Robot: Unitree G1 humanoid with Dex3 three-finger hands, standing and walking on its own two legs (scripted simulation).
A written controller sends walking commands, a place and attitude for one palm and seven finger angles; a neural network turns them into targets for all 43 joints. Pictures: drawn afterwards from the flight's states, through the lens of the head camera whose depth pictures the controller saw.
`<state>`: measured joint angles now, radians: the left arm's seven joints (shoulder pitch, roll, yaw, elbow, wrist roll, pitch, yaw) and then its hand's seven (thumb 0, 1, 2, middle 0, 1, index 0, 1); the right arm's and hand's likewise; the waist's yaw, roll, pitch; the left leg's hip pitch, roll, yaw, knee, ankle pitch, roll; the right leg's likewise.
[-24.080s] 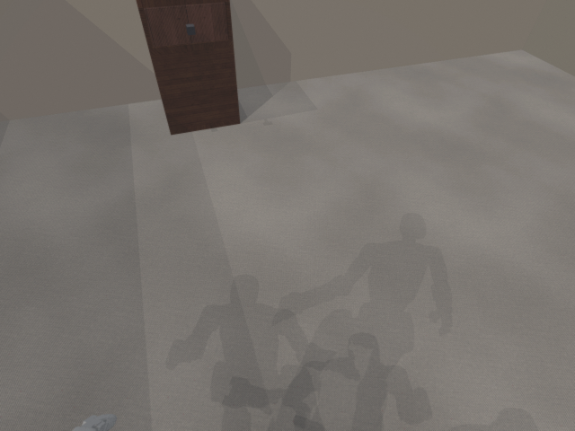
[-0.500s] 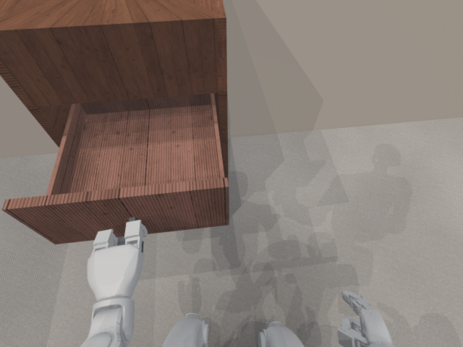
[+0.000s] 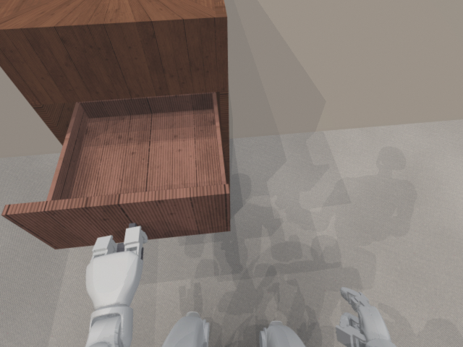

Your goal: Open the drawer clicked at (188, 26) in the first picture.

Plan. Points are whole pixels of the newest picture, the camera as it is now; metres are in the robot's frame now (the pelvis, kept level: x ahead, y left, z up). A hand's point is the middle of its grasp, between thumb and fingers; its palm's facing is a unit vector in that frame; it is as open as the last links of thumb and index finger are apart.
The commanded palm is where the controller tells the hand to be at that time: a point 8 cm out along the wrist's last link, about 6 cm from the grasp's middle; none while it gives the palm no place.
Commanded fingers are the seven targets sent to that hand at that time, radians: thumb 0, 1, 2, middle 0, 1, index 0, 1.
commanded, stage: pull the drawer open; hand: left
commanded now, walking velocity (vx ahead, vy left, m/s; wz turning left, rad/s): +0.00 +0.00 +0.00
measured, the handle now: (131, 244) +0.30 +0.21 -0.06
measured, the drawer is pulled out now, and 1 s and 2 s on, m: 0.27 0.28 0.28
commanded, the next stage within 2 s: open the thumb to release the handle in 0.64 s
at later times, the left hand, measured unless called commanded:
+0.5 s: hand (127, 287) +0.23 +0.21 -0.07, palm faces -0.03 -0.08 -1.00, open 7.6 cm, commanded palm +0.19 +0.21 -0.02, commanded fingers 0.00 0.90 0.90 -0.40 -1.35 -0.40 -1.35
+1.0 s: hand (127, 284) +0.24 +0.21 -0.07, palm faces +0.00 -0.05 -1.00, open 8.1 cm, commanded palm +0.21 +0.21 -0.02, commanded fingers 0.00 -0.08 0.48 -0.33 -1.25 -0.33 -1.25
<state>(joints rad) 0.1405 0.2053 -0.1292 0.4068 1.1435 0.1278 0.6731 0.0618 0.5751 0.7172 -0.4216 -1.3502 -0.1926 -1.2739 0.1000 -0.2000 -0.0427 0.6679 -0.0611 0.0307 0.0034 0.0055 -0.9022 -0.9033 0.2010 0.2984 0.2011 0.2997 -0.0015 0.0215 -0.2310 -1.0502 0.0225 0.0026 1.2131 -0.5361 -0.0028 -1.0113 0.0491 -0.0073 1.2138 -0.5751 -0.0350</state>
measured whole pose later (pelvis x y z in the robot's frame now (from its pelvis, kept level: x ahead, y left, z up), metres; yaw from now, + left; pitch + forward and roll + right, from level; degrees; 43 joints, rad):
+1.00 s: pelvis -0.01 +0.00 +0.00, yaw +1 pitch +21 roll +0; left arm 0.12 0.20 -0.16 0.40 1.14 0.15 0.70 0.02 0.40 0.69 -0.40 -1.31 -0.29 -1.29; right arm 0.08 -0.21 -0.05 0.69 -0.06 0.02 -0.02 0.01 -0.90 -0.90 0.20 0.30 0.20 0.30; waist 0.03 0.03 -0.22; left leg -1.07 0.01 -0.02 1.23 -0.53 -0.01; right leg -1.03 0.04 -0.02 1.24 -0.58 -0.04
